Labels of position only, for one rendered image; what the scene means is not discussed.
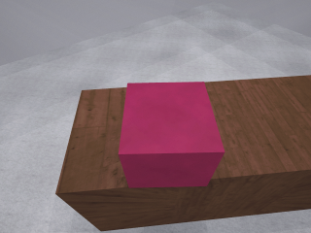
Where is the pedestal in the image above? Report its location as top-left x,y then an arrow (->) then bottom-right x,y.
55,75 -> 311,232

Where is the carton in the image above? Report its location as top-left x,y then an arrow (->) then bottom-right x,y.
119,82 -> 225,188

